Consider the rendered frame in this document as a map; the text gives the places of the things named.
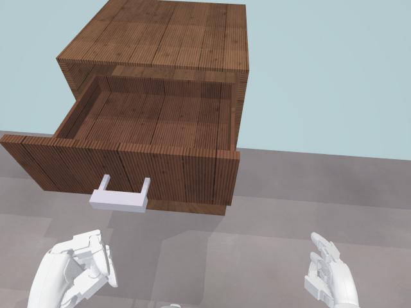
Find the handle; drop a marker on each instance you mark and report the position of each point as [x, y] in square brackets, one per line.
[116, 200]

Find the robot left hand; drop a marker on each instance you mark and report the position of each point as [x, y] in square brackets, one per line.
[59, 269]

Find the drawer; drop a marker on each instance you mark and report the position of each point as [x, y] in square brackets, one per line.
[178, 133]

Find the cabinet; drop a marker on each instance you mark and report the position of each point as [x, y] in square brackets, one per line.
[178, 40]

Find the robot right hand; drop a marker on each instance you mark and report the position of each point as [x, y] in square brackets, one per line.
[335, 284]

